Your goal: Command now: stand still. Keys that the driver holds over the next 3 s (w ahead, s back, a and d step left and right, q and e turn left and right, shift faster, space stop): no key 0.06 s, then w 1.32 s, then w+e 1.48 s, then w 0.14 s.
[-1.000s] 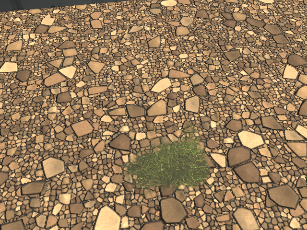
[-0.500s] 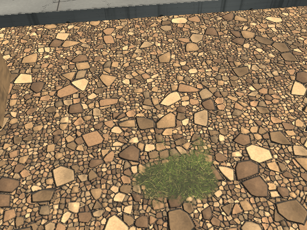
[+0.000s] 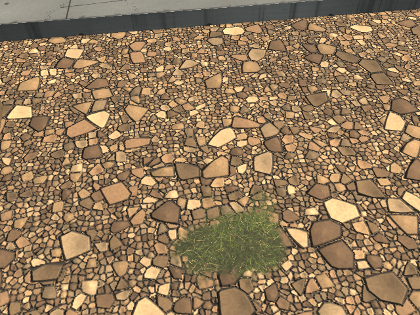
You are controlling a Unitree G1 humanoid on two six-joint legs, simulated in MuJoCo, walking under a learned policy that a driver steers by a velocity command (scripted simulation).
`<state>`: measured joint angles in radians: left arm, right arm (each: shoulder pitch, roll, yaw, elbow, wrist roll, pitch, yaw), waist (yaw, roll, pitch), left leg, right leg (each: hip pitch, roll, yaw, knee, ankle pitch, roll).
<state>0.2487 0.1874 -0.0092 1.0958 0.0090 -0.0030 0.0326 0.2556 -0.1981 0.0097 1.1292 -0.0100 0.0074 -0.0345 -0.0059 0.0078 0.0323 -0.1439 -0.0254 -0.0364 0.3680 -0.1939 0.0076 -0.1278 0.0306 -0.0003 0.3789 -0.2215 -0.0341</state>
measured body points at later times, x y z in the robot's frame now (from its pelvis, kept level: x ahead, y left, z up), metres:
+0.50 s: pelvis +0.10 +0.04 +0.00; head +0.10 +0.06 +0.45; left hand +0.12 +0.29 -0.16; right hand +0.05 -0.19 -0.14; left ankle +0.05 +0.11 -0.75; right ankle +0.06 -0.08 -0.68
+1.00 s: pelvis +0.37 +0.01 -0.01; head +0.40 +0.01 +0.44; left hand +0.39 +0.26 -0.15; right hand +0.41 -0.23 -0.16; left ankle +0.32 +0.14 -0.66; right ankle +0.40 -0.03 -0.75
